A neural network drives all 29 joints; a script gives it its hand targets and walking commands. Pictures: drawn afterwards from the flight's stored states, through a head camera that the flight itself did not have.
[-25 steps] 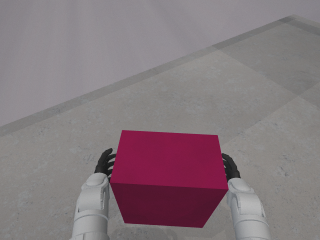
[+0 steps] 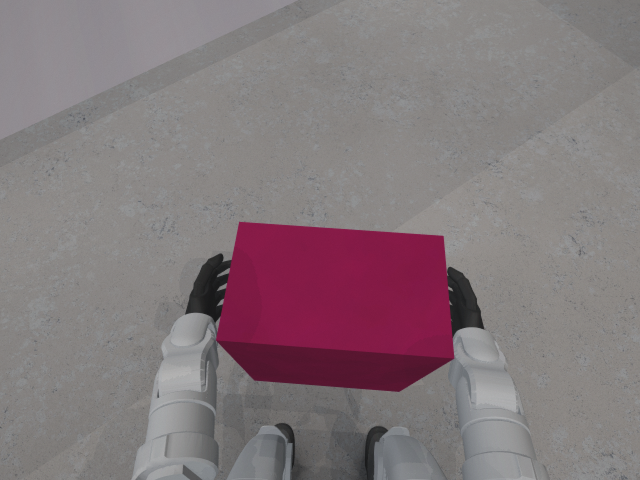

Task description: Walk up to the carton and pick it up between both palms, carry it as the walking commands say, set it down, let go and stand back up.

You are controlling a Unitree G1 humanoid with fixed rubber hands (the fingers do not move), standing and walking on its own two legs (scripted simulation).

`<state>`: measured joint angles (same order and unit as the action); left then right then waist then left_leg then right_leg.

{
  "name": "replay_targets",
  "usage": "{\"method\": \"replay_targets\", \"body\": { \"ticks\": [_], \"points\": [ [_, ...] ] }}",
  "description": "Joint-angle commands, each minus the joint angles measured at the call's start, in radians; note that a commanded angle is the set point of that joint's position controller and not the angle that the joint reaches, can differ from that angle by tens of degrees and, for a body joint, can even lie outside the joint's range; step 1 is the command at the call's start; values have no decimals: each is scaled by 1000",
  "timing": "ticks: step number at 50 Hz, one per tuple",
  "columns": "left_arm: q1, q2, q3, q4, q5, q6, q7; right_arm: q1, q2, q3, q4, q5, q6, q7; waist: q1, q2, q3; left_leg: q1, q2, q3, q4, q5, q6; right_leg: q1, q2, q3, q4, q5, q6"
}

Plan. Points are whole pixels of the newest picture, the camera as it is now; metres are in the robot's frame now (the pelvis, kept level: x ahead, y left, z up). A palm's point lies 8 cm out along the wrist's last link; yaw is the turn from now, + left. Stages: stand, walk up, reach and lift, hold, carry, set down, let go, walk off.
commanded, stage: set down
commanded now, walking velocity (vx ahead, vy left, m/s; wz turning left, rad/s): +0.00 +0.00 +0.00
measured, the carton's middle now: (332, 320) +0.33 +0.00 -0.14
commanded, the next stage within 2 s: none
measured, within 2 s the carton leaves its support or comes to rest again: neither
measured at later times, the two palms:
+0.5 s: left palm (226, 298) +0.36 +0.17 -0.15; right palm (445, 314) +0.34 -0.17 -0.16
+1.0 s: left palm (242, 294) +0.40 +0.16 -0.23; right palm (433, 311) +0.37 -0.18 -0.24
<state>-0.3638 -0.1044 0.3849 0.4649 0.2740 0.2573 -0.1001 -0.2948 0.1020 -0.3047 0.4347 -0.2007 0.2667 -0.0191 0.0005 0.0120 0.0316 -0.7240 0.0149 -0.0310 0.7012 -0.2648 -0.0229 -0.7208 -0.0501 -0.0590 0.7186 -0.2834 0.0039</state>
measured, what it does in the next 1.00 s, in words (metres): lowers itself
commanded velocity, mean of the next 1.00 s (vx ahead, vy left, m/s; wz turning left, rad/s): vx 0.00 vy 0.00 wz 0.00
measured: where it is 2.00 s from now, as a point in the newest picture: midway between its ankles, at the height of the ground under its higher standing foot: outside the picture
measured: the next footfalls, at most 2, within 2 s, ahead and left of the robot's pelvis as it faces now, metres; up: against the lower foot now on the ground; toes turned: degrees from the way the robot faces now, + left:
none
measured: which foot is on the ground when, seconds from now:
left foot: down 0.00-1.00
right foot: down 0.00-1.00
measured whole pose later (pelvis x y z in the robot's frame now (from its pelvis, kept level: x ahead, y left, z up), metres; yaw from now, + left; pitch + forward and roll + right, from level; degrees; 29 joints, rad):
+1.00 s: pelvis -0.04 +0.00 -0.15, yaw -2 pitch +47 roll +1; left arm -0.75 0.01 0.44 0.53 0.22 0.28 -0.09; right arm -0.69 0.05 -0.37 0.47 -0.20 0.32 -0.05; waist 0.00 0.01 -0.24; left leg -1.74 0.01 -0.03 1.34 -0.42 -0.02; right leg -1.75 -0.03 0.00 1.35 -0.41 0.00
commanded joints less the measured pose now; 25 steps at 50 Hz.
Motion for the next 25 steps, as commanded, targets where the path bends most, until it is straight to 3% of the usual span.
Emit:
{"method": "replay_targets", "body": {
  "ticks": [1,5,6,9,10,11,12,13,16,17,18,20,21,23,25],
  "points": [
    [-487,-737,-500,51,-107,-73,-186,-589,798,474,-41,64,-95,229,-6,-32,-673,85,-137,-28,84,345,37,168,156,141,49,393,-7],
    [-527,-743,-521,44,-118,-76,-189,-629,786,473,-20,66,-95,234,-8,-23,-744,26,-136,-30,126,291,28,74,165,126,108,323,-8],
    [-540,-741,-514,62,-113,-68,-189,-667,804,477,-28,77,-91,238,4,-30,-743,9,-135,-27,132,246,32,53,164,130,111,273,-8],
    [-601,-780,-514,81,-111,-46,-197,-732,795,461,-20,71,-80,254,-7,13,-737,-73,-136,-20,162,190,24,-37,167,123,151,220,-20],
    [-614,-798,-523,84,-117,-42,-205,-743,807,467,-21,78,-74,257,-19,-4,-769,-87,-136,-18,174,186,28,-39,170,118,160,217,-14],
    [-637,-776,-506,80,-114,-40,-210,-756,821,460,9,79,-65,258,-4,-10,-768,-116,-135,-9,191,178,31,-62,169,123,166,204,-11],
    [-668,-774,-503,83,-117,-35,-217,-756,828,449,12,68,-60,259,-16,-17,-769,-156,-134,-11,197,142,33,-66,169,122,176,182,-13],
    [-668,-785,-512,83,-114,-27,-217,-779,832,457,6,76,-52,264,-3,4,-801,-157,-138,-2,208,141,27,-76,172,120,190,180,-15],
    [-735,-791,-522,76,-129,-14,-231,-807,860,453,35,87,-29,273,-16,-6,-843,-215,-138,6,248,108,30,-121,173,113,224,148,-7],
    [-734,-792,-500,99,-123,-4,-236,-851,847,453,15,90,-26,273,0,-8,-847,-241,-140,8,260,90,32,-136,176,115,234,120,-8],
    [-740,-798,-491,120,-122,7,-238,-881,827,446,-11,88,-26,277,-14,2,-843,-244,-139,4,270,86,34,-183,174,107,251,109,-9],
    [-764,-801,-499,109,-130,13,-246,-848,841,429,38,79,-9,286,-27,-5,-839,-282,-138,14,289,90,30,-226,179,100,268,111,-7],
    [-778,-807,-497,108,-130,20,-251,-867,830,425,20,80,-8,282,-35,18,-888,-308,-140,20,302,87,23,-197,182,104,274,127,-14],
    [-773,-820,-510,103,-139,20,-250,-923,841,469,-17,112,-14,292,-2,16,-965,-289,-142,13,336,146,27,-252,182,92,325,164,-7],
    [-770,-816,-515,105,-145,21,-254,-918,848,479,-32,120,-15,290,-4,-7,-1003,-342,-146,21,366,177,26,-245,187,92,344,210,-1]
  ]
}}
